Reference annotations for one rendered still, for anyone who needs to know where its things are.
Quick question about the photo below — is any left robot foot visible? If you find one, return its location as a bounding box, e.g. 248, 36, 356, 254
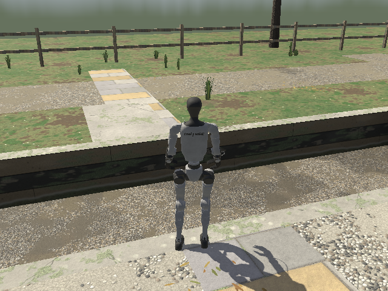
175, 235, 184, 251

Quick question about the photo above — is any robot right shin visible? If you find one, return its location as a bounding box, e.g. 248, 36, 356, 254
201, 199, 210, 240

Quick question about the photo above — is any left robot upper arm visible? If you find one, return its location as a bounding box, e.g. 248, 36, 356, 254
167, 123, 181, 156

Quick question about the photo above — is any right robot upper arm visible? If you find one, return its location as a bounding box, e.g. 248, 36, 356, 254
207, 122, 221, 156

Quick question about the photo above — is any left robot hand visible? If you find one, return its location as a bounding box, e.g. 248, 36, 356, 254
165, 160, 179, 170

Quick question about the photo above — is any right robot forearm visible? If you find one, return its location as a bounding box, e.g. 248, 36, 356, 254
213, 147, 221, 162

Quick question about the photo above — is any left robot forearm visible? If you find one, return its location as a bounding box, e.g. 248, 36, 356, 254
166, 147, 174, 163

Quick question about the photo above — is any right robot hand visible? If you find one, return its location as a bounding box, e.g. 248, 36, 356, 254
207, 158, 221, 169

